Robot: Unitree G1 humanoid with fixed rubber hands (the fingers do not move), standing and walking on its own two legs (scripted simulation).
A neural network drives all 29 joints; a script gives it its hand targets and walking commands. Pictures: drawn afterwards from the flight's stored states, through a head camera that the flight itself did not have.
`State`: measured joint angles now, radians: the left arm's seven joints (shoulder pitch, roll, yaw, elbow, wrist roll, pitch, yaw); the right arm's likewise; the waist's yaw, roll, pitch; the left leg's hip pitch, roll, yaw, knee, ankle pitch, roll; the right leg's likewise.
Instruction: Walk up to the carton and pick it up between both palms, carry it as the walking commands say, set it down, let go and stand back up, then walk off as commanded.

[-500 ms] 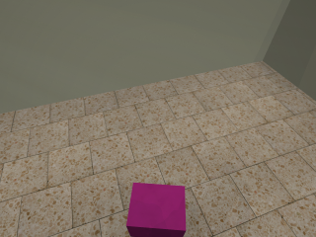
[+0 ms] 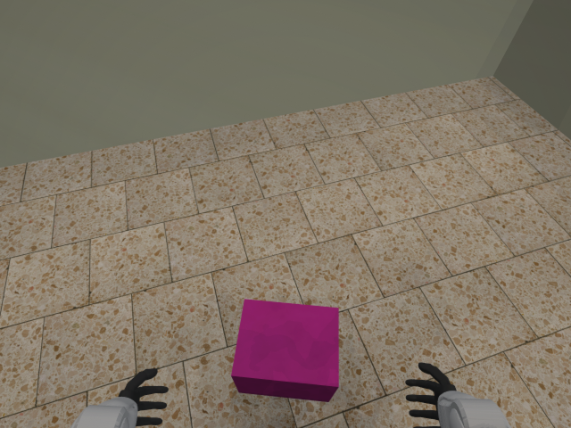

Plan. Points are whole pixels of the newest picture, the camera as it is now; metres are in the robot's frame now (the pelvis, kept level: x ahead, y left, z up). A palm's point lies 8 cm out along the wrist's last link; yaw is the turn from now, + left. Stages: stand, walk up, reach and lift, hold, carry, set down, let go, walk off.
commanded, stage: reach and lift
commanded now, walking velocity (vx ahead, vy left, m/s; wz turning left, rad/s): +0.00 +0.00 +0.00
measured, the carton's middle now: (287, 351) +0.41 -0.01 -0.64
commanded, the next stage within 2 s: none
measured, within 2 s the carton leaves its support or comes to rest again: neither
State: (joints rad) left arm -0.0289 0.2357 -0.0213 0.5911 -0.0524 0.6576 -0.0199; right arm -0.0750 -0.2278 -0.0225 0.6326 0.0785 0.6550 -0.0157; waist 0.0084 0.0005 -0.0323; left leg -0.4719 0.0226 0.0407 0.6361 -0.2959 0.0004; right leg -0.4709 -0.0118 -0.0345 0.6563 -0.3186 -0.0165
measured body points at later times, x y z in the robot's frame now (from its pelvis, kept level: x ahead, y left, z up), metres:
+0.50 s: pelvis -0.04 +0.02 -0.06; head +0.08 +0.02 +0.38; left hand +0.18 +0.22 -0.17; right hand +0.19 -0.23 -0.16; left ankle +0.01 +0.12 -0.72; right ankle +0.00 -0.11 -0.72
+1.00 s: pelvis -0.08 +0.01 -0.09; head +0.14 +0.01 +0.30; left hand +0.35 +0.23 -0.19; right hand +0.33 -0.23 -0.19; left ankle +0.01 +0.12 -0.72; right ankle +0.00 -0.11 -0.72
